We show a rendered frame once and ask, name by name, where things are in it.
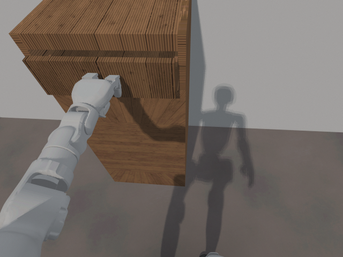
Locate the cabinet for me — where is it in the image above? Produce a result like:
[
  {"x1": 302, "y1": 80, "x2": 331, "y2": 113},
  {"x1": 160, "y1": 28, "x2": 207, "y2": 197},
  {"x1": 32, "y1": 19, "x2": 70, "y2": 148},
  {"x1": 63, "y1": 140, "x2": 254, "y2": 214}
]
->
[{"x1": 9, "y1": 0, "x2": 192, "y2": 186}]

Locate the drawer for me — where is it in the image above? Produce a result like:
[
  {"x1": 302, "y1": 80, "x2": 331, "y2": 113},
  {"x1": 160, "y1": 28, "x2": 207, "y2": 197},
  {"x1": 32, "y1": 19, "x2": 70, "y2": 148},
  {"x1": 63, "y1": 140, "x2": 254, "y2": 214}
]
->
[{"x1": 23, "y1": 50, "x2": 178, "y2": 99}]

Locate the robot left hand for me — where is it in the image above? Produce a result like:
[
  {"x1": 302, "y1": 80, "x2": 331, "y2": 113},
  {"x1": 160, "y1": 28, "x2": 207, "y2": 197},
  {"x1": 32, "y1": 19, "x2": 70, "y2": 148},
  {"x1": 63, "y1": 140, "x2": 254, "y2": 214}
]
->
[{"x1": 71, "y1": 73, "x2": 122, "y2": 118}]

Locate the robot left forearm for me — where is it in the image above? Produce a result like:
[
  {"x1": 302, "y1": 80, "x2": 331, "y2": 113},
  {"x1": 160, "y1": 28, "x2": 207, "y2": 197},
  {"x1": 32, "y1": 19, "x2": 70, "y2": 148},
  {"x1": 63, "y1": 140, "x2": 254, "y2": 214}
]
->
[{"x1": 0, "y1": 103, "x2": 99, "y2": 228}]

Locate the left robot upper arm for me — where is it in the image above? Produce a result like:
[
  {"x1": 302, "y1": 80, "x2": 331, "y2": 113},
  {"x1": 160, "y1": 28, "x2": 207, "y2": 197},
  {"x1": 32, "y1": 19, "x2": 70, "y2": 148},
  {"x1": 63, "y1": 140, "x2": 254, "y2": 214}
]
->
[{"x1": 0, "y1": 183, "x2": 70, "y2": 257}]

